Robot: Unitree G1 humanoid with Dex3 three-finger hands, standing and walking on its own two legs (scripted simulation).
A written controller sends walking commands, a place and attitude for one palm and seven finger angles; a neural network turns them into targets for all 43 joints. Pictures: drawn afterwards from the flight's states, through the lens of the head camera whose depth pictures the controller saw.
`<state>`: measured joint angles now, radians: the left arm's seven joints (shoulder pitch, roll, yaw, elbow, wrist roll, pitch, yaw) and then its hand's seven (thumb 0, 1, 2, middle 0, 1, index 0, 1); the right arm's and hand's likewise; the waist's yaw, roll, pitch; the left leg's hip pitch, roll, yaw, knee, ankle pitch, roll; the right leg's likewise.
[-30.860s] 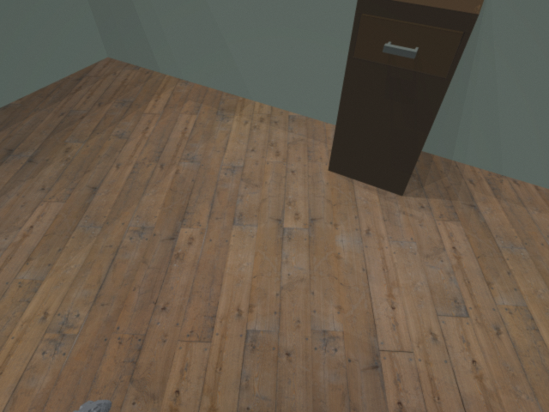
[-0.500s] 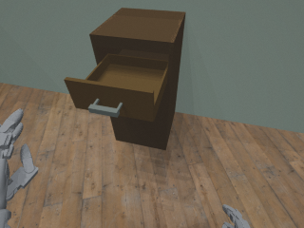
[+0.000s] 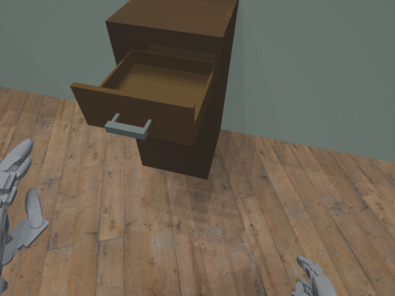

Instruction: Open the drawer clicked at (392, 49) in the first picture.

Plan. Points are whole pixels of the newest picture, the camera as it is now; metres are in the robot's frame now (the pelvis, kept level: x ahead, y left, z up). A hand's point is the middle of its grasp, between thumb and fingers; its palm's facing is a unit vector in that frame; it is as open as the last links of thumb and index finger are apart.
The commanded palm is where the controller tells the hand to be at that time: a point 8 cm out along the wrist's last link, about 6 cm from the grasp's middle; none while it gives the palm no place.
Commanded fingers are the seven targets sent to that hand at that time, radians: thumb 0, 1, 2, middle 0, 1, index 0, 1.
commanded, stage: let the arm hang, fingers relaxed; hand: left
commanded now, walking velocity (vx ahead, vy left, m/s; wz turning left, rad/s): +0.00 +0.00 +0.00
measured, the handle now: (129, 124) +0.57 +0.23 -0.04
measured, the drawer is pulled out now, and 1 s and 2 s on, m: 0.30 0.30 0.30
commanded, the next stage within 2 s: look to check the result in 1.10 s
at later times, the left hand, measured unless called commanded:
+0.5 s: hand out of the picture -0.04 +0.21 -0.17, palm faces +0.01 -0.97 -0.23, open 7.1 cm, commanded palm none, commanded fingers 0.00 0.90 0.90 -0.20 -0.30 -0.20 -0.30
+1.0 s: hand out of the picture +0.00 +0.18 -0.17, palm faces -0.01 -0.98 -0.18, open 7.3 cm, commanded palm none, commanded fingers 0.00 0.90 0.90 -0.20 -0.30 -0.20 -0.30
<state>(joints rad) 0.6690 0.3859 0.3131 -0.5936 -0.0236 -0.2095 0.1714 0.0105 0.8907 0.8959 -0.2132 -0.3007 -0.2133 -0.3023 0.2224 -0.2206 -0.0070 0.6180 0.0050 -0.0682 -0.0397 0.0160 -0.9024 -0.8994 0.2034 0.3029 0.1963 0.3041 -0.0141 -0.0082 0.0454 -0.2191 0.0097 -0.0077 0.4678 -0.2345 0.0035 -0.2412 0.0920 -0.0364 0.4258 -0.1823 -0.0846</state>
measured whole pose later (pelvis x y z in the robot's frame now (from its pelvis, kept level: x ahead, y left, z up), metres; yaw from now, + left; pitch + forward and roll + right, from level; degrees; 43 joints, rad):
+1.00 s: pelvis +0.00 +0.02 +0.00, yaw -2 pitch -2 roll +0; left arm 0.30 0.11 0.01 1.13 0.02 0.00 0.04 0.01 0.93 0.90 -0.20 -0.30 -0.20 -0.30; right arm 0.34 -0.09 0.00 1.11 -0.02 -0.01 -0.04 0.01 -0.91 -0.90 0.20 0.30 0.19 0.30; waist -0.01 0.01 0.04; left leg -0.16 -0.02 0.04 0.43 -0.24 0.03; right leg -0.21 0.07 0.02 0.42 -0.18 -0.06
